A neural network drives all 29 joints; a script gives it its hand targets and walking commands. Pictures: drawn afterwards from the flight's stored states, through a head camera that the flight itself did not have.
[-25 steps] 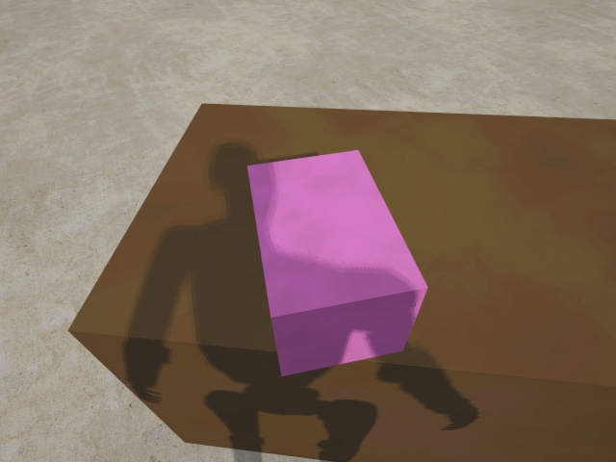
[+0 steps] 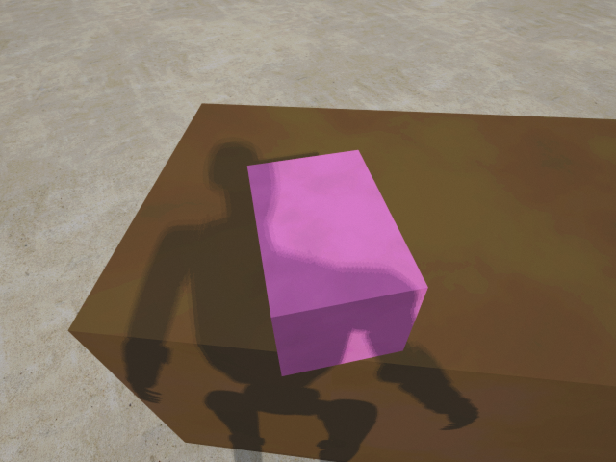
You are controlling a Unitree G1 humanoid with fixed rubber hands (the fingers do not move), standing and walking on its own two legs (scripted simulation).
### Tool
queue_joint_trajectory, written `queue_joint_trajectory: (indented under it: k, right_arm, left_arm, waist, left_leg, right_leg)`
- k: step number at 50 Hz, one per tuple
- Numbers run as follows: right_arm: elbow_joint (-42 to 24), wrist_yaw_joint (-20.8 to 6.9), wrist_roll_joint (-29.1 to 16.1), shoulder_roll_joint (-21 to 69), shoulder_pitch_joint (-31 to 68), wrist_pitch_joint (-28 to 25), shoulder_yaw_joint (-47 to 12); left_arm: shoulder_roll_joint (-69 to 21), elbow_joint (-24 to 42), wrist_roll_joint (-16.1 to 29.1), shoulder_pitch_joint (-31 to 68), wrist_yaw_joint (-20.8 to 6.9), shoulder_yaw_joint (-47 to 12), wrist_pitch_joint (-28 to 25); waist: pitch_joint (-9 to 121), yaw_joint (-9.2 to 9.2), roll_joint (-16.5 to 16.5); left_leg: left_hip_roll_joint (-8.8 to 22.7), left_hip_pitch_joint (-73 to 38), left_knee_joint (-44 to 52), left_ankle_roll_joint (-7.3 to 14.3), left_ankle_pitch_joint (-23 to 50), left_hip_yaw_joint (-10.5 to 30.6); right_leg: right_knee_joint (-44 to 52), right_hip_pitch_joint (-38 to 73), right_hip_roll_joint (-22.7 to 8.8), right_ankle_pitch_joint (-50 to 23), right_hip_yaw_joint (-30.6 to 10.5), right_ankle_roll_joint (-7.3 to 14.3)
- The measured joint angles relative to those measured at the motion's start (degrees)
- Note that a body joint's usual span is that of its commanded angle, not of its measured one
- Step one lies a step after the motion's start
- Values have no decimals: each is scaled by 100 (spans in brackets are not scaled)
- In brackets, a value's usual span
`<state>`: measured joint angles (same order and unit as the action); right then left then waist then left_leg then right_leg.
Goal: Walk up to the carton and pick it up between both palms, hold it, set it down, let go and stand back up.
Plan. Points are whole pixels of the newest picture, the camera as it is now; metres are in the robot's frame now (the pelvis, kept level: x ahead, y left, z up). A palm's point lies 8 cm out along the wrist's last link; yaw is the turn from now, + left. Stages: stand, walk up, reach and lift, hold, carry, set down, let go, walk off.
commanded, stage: stand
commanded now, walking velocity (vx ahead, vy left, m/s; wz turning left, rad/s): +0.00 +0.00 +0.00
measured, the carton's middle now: (322, 255) +0.42 -0.01 +0.02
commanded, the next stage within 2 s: none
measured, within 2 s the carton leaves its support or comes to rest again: neither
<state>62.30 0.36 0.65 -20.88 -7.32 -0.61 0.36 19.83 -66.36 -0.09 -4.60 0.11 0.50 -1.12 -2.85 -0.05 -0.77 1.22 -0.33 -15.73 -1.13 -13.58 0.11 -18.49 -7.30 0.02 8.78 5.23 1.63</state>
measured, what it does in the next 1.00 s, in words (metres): stands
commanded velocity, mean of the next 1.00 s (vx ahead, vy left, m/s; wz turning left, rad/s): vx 0.00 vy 0.00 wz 0.00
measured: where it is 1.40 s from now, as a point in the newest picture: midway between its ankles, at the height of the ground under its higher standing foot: outside the picture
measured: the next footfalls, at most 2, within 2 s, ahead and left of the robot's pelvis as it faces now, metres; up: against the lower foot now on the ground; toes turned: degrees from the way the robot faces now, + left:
none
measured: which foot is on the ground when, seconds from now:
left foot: down 0.00-1.00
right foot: down 0.00-1.00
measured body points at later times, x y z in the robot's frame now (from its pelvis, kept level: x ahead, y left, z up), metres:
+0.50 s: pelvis +0.00 +0.00 +0.00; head +0.01 +0.00 +0.45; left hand +0.08 +0.30 -0.13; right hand +0.08 -0.31 -0.13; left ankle -0.05 +0.13 -0.75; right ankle +0.02 -0.10 -0.75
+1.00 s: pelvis +0.00 +0.00 +0.00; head +0.01 +0.00 +0.45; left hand +0.08 +0.30 -0.13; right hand +0.08 -0.31 -0.13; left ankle -0.05 +0.13 -0.75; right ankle +0.02 -0.10 -0.75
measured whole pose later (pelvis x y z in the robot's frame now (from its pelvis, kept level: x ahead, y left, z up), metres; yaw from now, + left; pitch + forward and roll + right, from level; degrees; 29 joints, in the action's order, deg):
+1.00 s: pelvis +0.00 +0.00 +0.00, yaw +0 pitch -3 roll +0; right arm 62.4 0.3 0.6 -20.9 -7.3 -0.6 0.4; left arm 19.8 -66.3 -0.1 -4.6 0.1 0.5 -1.1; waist -2.9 0.0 -0.8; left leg 1.2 -0.3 -15.7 -1.1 -13.6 0.1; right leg -18.5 -7.3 0.0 8.8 5.2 1.6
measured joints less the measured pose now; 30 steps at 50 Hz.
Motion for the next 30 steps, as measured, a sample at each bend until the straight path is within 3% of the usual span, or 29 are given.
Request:
queue_joint_trajectory:
  k: [30]
  right_arm:
    - [5, -1, 0, 0, 4, -1, 3]
  left_arm:
    - [0, 1, -1, -2, 0, 0, -1]
  waist:
    - [-1, 1, 0]
  left_leg:
    - [-1, 0, 2, 1, 1, -3]
  right_leg:
    - [0, -2, -1, -1, -3, -1]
